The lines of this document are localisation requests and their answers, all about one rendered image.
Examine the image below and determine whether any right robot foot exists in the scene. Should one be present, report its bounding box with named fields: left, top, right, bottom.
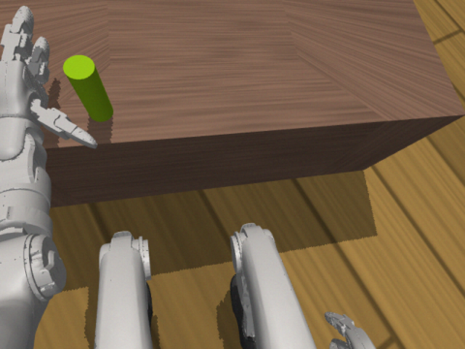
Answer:
left=230, top=274, right=256, bottom=349

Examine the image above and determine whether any left robot arm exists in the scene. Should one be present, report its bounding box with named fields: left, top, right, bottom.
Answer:
left=0, top=117, right=67, bottom=349

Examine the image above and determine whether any can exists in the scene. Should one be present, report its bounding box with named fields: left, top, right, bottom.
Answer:
left=63, top=55, right=113, bottom=122

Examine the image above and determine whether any left robot hand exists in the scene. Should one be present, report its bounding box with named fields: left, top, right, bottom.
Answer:
left=0, top=6, right=97, bottom=148

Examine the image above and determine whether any right robot hand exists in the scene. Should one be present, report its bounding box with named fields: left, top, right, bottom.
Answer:
left=325, top=312, right=376, bottom=349

